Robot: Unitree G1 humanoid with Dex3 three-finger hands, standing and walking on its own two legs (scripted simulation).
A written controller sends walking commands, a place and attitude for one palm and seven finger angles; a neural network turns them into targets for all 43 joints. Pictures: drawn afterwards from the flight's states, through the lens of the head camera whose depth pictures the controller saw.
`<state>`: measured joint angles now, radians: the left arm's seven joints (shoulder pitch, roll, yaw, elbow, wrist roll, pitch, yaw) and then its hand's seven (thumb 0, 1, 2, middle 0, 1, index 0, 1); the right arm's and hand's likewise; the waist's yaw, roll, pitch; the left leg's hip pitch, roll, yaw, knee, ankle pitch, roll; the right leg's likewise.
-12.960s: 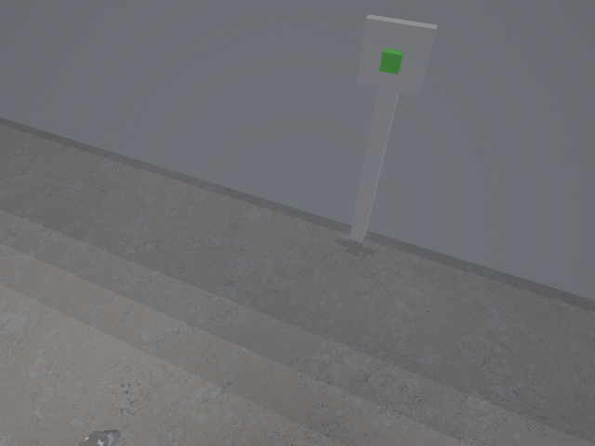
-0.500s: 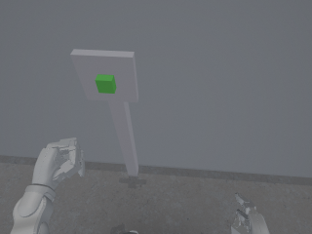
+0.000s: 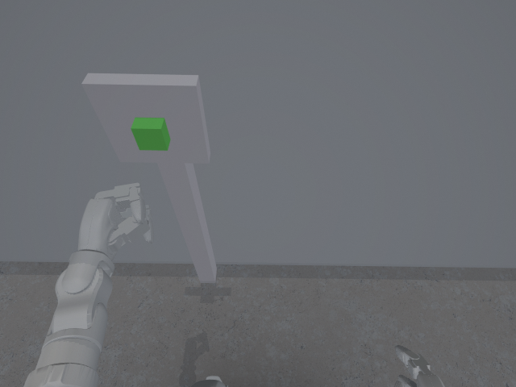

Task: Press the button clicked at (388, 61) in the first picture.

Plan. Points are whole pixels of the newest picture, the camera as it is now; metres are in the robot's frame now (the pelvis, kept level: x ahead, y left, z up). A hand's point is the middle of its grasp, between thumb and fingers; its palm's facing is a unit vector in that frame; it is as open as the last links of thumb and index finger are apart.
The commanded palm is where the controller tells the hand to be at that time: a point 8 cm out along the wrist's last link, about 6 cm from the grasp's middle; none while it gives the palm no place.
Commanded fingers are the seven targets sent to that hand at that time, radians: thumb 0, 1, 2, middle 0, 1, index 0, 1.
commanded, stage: aim a knuckle at the button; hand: left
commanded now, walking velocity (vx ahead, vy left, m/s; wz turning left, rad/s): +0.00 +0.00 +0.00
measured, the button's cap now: (152, 132) +0.51 +0.21 +0.09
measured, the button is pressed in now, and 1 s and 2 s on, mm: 0 0 6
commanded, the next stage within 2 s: press the button with the knuckle in 1.18 s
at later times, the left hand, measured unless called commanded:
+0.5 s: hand (163, 184) +0.43 +0.18 +0.05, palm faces +0.01 -1.00 -0.01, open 3.1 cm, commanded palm +0.40 +0.23 +0.06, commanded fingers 0.00 0.90 0.90 -1.30 -1.50 -1.30 -1.50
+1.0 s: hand (170, 184) +0.43 +0.17 +0.05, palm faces +0.00 -1.00 -0.01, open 3.1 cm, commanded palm +0.40 +0.22 +0.06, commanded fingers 0.00 0.90 0.90 -1.30 -1.50 -1.30 -1.50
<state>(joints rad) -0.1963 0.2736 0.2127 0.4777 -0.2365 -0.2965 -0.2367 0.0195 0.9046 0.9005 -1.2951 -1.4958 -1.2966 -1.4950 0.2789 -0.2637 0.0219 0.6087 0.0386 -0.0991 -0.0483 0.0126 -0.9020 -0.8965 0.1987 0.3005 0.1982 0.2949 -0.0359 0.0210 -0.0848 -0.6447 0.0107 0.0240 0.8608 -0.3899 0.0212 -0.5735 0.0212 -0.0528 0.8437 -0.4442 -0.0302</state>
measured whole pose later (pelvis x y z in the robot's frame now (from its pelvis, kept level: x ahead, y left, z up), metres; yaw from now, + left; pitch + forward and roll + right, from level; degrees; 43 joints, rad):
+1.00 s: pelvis +0.00 +0.01 -0.01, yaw -1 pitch +15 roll -2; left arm -0.57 0.29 0.25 0.89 -0.16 -0.41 -0.16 0.02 0.91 0.90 -1.30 -1.50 -1.30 -1.50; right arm 0.34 -0.25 0.01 0.62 0.02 0.04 0.00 0.01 -0.90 -0.90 0.20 0.30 0.20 0.29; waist -0.08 0.03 -0.12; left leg -0.78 0.02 0.03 0.94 -0.42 0.03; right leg -0.71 0.03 -0.04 0.91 -0.46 -0.02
